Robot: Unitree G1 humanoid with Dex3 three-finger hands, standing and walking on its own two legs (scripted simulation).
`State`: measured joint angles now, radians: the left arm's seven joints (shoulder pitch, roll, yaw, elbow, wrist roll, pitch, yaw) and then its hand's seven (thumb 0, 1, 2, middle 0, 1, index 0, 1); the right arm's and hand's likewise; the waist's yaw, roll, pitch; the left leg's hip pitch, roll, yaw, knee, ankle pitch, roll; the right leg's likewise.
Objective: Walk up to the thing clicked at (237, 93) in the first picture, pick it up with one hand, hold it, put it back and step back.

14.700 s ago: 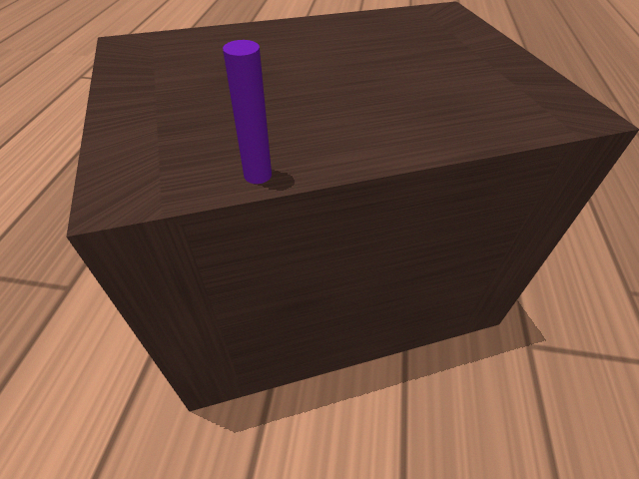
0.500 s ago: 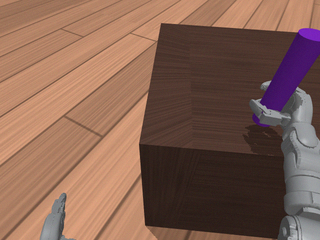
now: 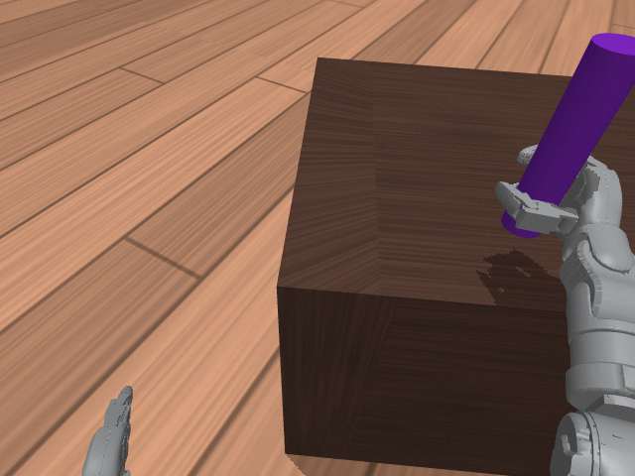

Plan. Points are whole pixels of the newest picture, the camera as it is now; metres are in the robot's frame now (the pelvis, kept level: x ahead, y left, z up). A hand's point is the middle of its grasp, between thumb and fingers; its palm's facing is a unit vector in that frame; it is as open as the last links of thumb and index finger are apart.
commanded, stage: lift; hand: right
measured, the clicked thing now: (562, 151) +0.41 -0.23 +0.24
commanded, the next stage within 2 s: hold in 1.40 s
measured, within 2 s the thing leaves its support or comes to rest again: neither
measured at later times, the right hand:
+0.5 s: hand (548, 158) +0.39 -0.21 +0.24, palm faces +0.20 +0.98 -0.02, open 7.2 cm
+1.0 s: hand (565, 128) +0.37 -0.19 +0.29, palm faces +0.19 +0.98 -0.01, open 7.2 cm
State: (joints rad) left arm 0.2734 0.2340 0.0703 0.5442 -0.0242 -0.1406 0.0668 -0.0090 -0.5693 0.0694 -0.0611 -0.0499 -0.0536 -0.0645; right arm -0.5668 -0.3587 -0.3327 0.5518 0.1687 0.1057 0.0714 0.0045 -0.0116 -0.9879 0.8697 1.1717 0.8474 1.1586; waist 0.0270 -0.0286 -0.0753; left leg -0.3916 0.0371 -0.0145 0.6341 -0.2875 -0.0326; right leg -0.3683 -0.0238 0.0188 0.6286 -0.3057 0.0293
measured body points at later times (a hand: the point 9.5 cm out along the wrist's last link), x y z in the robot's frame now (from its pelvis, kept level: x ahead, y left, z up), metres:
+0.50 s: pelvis +0.01 +0.00 +0.00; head -0.02 +0.02 +0.45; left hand +0.17 +0.25 -0.07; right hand +0.38 -0.26 +0.24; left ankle +0.02 +0.14 -0.72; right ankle +0.01 -0.14 -0.72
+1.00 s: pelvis +0.01 +0.00 +0.01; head -0.03 +0.04 +0.45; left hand +0.19 +0.25 -0.06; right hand +0.35 -0.24 +0.30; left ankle +0.02 +0.14 -0.72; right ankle +0.01 -0.14 -0.72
